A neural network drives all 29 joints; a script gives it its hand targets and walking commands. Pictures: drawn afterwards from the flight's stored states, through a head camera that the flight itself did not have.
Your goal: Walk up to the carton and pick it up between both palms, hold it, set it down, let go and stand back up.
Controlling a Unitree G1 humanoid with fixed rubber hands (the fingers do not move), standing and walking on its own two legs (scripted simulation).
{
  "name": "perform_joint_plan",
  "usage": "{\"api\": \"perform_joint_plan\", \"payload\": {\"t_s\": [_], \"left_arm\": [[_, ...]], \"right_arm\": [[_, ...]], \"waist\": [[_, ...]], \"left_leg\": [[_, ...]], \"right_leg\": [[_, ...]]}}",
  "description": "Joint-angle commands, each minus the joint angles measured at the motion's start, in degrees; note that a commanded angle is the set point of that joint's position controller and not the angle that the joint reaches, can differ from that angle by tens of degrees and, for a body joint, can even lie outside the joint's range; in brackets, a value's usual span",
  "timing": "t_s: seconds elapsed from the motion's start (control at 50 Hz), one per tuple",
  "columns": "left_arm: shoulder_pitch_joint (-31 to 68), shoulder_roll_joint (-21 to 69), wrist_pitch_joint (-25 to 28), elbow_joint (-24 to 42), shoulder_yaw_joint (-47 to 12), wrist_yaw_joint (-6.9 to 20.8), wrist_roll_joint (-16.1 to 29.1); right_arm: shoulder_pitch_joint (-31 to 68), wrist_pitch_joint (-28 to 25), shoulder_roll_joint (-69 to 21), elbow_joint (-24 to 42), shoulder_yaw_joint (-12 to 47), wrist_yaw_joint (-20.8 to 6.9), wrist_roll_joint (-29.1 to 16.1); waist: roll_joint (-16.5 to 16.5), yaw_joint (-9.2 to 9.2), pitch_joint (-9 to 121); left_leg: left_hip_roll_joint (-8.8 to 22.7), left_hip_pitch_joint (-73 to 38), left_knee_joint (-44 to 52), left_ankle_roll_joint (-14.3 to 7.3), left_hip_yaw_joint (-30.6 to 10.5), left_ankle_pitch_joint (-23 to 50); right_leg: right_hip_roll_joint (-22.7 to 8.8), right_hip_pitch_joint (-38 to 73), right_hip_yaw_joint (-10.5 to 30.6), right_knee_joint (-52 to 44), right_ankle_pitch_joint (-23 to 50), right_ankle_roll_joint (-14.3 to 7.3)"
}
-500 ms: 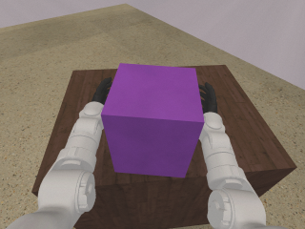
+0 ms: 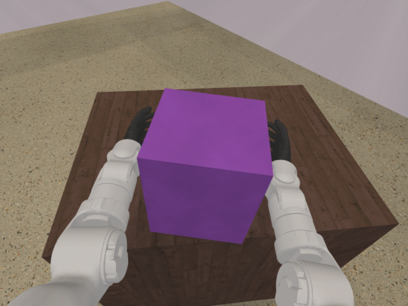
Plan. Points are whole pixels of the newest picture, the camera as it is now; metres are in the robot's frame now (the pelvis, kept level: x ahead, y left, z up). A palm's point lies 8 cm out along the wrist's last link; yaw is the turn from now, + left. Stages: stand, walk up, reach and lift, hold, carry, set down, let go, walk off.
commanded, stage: set down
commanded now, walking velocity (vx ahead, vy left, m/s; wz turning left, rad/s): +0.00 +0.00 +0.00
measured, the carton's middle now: (204, 169) +0.38 -0.01 +0.06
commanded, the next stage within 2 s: none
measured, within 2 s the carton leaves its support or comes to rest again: rests again in 0.16 s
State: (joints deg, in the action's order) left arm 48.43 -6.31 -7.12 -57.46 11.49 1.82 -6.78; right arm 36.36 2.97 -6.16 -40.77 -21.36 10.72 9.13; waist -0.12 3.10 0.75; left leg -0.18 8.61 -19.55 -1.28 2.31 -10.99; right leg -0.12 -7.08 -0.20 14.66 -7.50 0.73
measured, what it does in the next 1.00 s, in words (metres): stands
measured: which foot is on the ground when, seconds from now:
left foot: down 0.00-1.00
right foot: down 0.00-1.00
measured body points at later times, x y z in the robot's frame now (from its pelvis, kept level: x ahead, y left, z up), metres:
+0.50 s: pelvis +0.00 +0.00 +0.00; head +0.01 +0.01 +0.45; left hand +0.43 +0.13 +0.10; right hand +0.38 -0.17 +0.09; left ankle -0.01 +0.09 -0.75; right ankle +0.00 -0.13 -0.75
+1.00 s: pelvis +0.00 +0.00 +0.00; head +0.02 +0.01 +0.45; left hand +0.43 +0.14 +0.09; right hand +0.38 -0.17 +0.09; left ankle -0.01 +0.09 -0.75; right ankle +0.00 -0.13 -0.75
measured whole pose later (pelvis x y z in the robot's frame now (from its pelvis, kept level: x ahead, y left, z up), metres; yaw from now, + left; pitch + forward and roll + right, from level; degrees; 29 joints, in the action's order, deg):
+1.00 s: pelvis +0.00 +0.00 +0.00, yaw +0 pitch +0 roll -1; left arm 48.0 -6.0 -0.3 -60.4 18.2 6.3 -11.4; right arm 35.7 -6.8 -10.9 -40.8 -29.5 7.7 19.6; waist -0.1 3.1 -1.9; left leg -0.3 8.6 -19.5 -1.3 2.3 -11.0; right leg -0.2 -7.1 -0.2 14.7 -7.5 0.8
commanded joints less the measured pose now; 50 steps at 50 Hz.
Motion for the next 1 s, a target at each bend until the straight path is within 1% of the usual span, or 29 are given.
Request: {"api": "perform_joint_plan", "payload": {"t_s": [0.0, 0.06, 0.1, 0.18, 0.24, 0.32, 0.36, 0.46, 0.54, 0.56, 0.62, 0.66, 0.72, 0.78, 0.88, 0.9, 0.94, 0.98], "left_arm": [[42.37, 34.53, 7.56, 9.61, -5.47, 10.91, -2.42], [42.28, 34.25, 8.31, 9.59, -5.16, 10.91, -2.73], [42.89, 34.62, 9.12, 9.76, -5.64, 10.70, -2.52], [42.39, 34.94, 10.55, 9.88, -5.95, 10.34, -2.71], [40.60, 34.49, 10.94, 8.86, -4.63, 10.54, -3.89], [38.08, 33.75, 10.41, 6.81, -2.27, 11.22, -5.63], [38.25, 34.12, 10.41, 7.16, -2.04, 11.40, -5.95], [37.75, 35.11, 11.01, 8.41, -1.90, 11.34, -7.04], [35.92, 34.21, 10.95, 8.17, -0.21, 11.47, -8.40], [35.62, 34.03, 10.92, 7.93, 0.38, 11.60, -8.81], [35.01, 32.34, 10.89, 7.73, 1.50, 11.42, -9.64], [34.53, 31.31, 10.98, 8.01, 2.32, 11.19, -10.28], [34.11, 31.00, 11.09, 8.10, 3.20, 10.95, -11.07], [33.60, 31.49, 11.29, 8.49, 3.81, 10.74, -11.95], [32.11, 28.76, 11.61, 8.07, 5.08, 9.90, -12.60], [31.70, 26.45, 11.75, 8.11, 5.49, 9.54, -12.40], [31.02, 22.51, 11.75, 7.82, 6.23, 8.62, -12.24], [30.48, 15.31, 12.11, 8.65, 6.41, 6.80, -11.20]], "right_arm": [[43.90, -4.94, -34.63, 5.14, 16.75, -9.57, 5.15], [43.41, -5.41, -34.83, 4.88, 16.61, -9.83, 5.72], [43.22, -5.95, -34.95, 4.63, 16.39, -10.01, 6.13], [42.81, -7.15, -35.34, 5.11, 16.62, -10.40, 6.82], [40.63, -7.23, -35.40, 3.82, 16.06, -10.55, 7.71], [38.95, -7.03, -35.36, 2.99, 14.77, -10.69, 8.62], [38.68, -7.20, -36.16, 3.08, 14.40, -10.77, 9.19], [37.30, -8.06, -37.37, 2.82, 13.86, -11.21, 10.51], [35.47, -8.53, -36.91, 2.18, 12.94, -11.34, 11.75], [34.90, -8.50, -37.04, 1.86, 12.12, -11.29, 12.45], [33.82, -9.02, -35.29, 1.71, 10.89, -11.37, 13.33], [32.92, -9.44, -34.14, 1.40, 9.58, -11.30, 14.22], [31.93, -9.99, -34.05, 1.00, 8.32, -11.33, 15.48], [30.78, -10.45, -34.35, 0.00, 6.87, -11.41, 16.82], [29.06, -11.15, -31.29, -1.11, 4.82, -11.19, 17.62], [28.34, -11.23, -29.09, -1.54, 4.34, -10.91, 17.18], [27.44, -11.23, -25.37, -2.33, 3.43, -10.09, 16.57], [26.23, -11.40, -18.22, -3.34, 2.66, -8.74, 14.44]], "waist": [[0.91, 3.10, 34.05], [0.64, 2.78, 34.48], [0.19, 2.95, 35.60], [-0.01, 2.47, 38.09], [0.05, 2.38, 35.86], [0.84, 1.84, 31.79], [1.06, 1.97, 31.41], [0.04, 1.68, 31.17], [0.28, 1.38, 29.73], [0.61, 1.59, 28.45], [0.47, 1.34, 27.89], [0.45, 1.48, 27.24], [0.64, 1.33, 25.86], [0.50, 1.68, 24.48], [0.34, 1.49, 23.20], [0.29, 1.34, 22.94], [0.41, 1.60, 21.65], [-0.52, 1.64, 22.65]], "left_leg": [[-1.23, 0.25, 3.35, 3.23, 0.76, 15.75], [-1.22, 0.47, 3.25, 3.23, 0.90, 16.13], [-1.14, 0.37, 2.98, 3.41, 0.77, 16.90], [-0.95, -0.07, 2.40, 3.59, 0.83, 18.67], [-1.06, 0.61, 2.58, 3.41, 1.15, 18.07], [-1.15, 2.13, 3.58, 2.88, 1.63, 15.14], [-1.12, 2.57, 3.93, 2.71, 1.64, 14.26], [-0.90, 1.28, 3.44, 3.05, 1.77, 15.41], [-0.73, 0.66, 3.38, 3.14, 2.04, 15.88], [-0.73, 0.92, 3.53, 3.02, 2.08, 15.12], [-0.60, 0.25, 3.58, 3.13, 2.36, 15.08], [-0.57, -0.42, 3.59, 3.22, 2.58, 15.16], [-0.41, -1.11, 3.59, 3.24, 2.79, 14.82], [-0.28, -1.90, 3.76, 3.29, 2.71, 15.11], [0.01, -3.23, 3.58, 3.43, 2.75, 15.66], [0.01, -3.35, 3.45, 3.35, 2.86, 15.70], [0.06, -3.12, 3.48, 3.25, 2.83, 15.02], [0.25, -3.62, 2.86, 3.56, 2.69, 16.01]], "right_leg": [[0.50, 20.67, -3.27, 4.74, 25.02, 2.01], [0.45, 20.57, -3.24, 4.87, 25.32, 2.07], [0.48, 20.23, -3.39, 5.05, 25.52, 2.00], [0.57, 19.88, -3.58, 5.40, 26.64, 1.90], [0.40, 20.47, -3.54, 5.45, 26.78, 2.03], [0.15, 21.47, -3.38, 5.23, 25.01, 2.36], [0.07, 21.59, -3.46, 5.26, 24.49, 2.50], [0.18, 20.17, -3.99, 5.17, 23.32, 2.52], [0.17, 20.09, -4.33, 5.06, 22.80, 2.66], [0.06, 20.13, -4.29, 4.91, 22.19, 2.72], [0.11, 19.48, -4.50, 4.87, 21.20, 2.77], [0.09, 19.00, -4.69, 4.60, 20.20, 2.78], [0.06, 18.07, -4.88, 4.19, 18.61, 2.85], [0.02, 17.14, -5.25, 3.70, 17.27, 2.91], [0.16, 15.23, -5.59, 3.08, 15.35, 2.93], [0.15, 14.87, -5.49, 3.14, 15.26, 2.94], [0.20, 14.51, -5.47, 3.04, 14.49, 3.01], [0.39, 13.33, -5.47, 3.24, 14.30, 2.88]]}}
